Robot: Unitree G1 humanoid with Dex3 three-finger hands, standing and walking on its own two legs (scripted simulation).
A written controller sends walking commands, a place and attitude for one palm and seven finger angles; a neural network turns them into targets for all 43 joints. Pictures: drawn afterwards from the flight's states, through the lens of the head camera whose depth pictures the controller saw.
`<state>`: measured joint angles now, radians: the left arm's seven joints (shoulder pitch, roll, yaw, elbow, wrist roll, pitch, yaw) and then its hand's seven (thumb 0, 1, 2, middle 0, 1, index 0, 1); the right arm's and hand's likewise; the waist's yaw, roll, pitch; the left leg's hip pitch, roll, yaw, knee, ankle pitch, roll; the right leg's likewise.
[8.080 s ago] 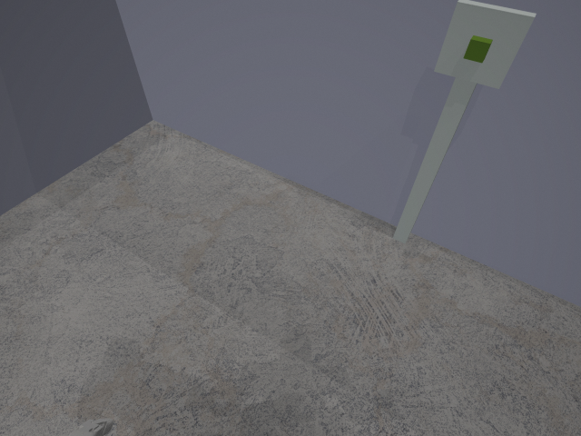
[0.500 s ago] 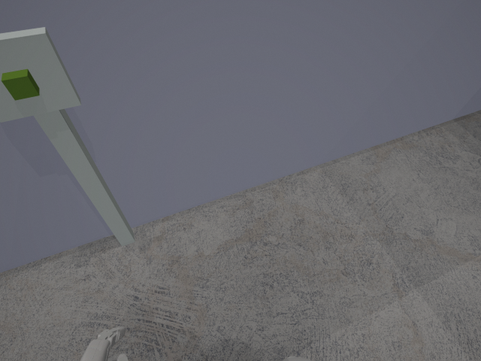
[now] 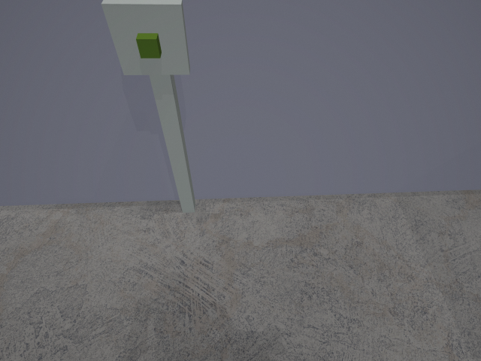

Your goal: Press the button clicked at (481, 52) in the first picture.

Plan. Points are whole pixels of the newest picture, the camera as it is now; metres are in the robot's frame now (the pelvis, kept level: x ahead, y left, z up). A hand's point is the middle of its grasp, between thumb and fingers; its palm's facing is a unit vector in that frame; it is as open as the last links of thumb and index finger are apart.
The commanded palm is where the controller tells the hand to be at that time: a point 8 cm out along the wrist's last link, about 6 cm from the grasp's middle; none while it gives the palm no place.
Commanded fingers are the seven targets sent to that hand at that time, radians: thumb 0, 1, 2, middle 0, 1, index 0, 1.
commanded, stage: turn to face it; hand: left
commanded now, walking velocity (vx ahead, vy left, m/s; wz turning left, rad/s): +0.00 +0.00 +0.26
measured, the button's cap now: (149, 45) +0.78 +0.29 +0.10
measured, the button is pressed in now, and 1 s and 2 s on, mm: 0 0 0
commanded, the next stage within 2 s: take the last steps up to it in 0.04 s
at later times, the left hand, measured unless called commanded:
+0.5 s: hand out of the picture +0.06 +0.20 -0.15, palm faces +0.06 -0.98 -0.19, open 7.4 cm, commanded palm none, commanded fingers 0.00 0.90 0.90 -0.20 -0.30 -0.20 -0.30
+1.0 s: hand out of the picture +0.01 +0.15 -0.16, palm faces +0.25 -0.96 -0.13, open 7.4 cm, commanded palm none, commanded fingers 0.00 0.90 0.90 -0.20 -0.30 -0.20 -0.30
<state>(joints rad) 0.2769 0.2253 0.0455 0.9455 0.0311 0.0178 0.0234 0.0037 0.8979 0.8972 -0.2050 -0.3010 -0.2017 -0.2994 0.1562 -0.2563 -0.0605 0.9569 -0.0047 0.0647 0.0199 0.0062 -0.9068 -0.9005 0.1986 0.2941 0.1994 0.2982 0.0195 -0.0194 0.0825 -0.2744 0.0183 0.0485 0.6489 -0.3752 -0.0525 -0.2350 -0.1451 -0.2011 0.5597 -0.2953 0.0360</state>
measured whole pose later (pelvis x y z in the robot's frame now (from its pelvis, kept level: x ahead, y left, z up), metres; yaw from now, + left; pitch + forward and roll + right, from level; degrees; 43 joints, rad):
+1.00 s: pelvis +0.15 +0.04 +0.00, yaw +8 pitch +0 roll -1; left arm 0.50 0.08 0.02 1.18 0.03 -0.06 0.03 0.00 0.90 0.90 -0.20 -0.30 -0.20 -0.30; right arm 0.18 -0.18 -0.06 1.05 -0.02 0.00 0.03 0.01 -0.93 -0.90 0.20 0.29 0.20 0.30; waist 0.05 0.01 0.04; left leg -0.49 0.10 0.10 0.69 -0.20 0.00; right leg 0.05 -0.04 -0.15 0.33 -0.36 0.03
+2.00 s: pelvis +0.25 +0.10 +0.00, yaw +6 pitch -1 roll -1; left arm 0.21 0.22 0.07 1.04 0.03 0.06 0.02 0.00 0.91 0.90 -0.20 -0.30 -0.20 -0.30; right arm 0.26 -0.16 -0.03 1.03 -0.02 0.01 -0.02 0.00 -0.91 -0.90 0.20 0.29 0.20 0.30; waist 0.00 -0.04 0.00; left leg -0.18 0.01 0.03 0.51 -0.31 0.01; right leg -0.43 -0.03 0.00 0.75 -0.33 0.03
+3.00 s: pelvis +0.22 +0.12 +0.01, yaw +4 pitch -3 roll +0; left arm 0.25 0.26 0.00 1.07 0.02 -0.01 0.02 0.00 0.90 0.90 -0.20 -0.30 -0.20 -0.30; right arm 0.21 -0.25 -0.01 1.10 -0.01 -0.01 0.00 0.00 -0.90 -0.90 0.20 0.29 0.20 0.30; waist 0.00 0.00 0.01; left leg -0.17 -0.01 0.06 0.42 -0.21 0.03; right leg -0.16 -0.03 -0.04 0.40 -0.19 0.02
